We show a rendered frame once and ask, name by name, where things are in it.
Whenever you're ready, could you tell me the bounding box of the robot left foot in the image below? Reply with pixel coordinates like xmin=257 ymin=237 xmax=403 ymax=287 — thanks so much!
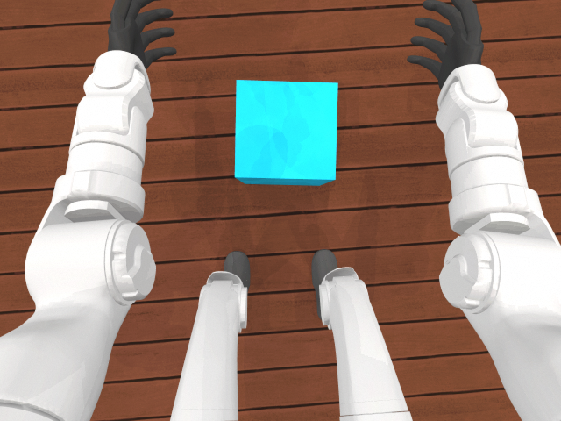
xmin=224 ymin=251 xmax=250 ymax=293

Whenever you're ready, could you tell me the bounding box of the right robot forearm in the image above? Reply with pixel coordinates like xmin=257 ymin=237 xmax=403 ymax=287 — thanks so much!
xmin=436 ymin=64 xmax=561 ymax=248

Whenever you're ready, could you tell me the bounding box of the left robot forearm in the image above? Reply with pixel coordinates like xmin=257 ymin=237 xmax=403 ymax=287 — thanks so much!
xmin=25 ymin=50 xmax=154 ymax=301

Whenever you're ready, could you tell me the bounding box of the robot left upper arm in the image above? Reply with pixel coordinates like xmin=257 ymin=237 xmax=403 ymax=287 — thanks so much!
xmin=0 ymin=218 xmax=156 ymax=421

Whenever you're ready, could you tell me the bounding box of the robot left hand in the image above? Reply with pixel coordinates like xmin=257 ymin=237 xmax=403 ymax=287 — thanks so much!
xmin=108 ymin=0 xmax=176 ymax=70

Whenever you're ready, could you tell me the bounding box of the robot right hand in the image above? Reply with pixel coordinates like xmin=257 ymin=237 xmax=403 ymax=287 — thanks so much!
xmin=407 ymin=0 xmax=484 ymax=89

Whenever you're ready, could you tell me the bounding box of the robot right upper arm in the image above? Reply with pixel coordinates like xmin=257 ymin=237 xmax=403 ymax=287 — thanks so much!
xmin=439 ymin=230 xmax=561 ymax=421

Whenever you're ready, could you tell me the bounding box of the left robot shin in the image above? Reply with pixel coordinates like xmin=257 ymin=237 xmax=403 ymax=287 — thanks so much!
xmin=198 ymin=271 xmax=244 ymax=305

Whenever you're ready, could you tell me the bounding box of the carton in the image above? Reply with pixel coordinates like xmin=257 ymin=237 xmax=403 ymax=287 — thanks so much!
xmin=235 ymin=80 xmax=338 ymax=186

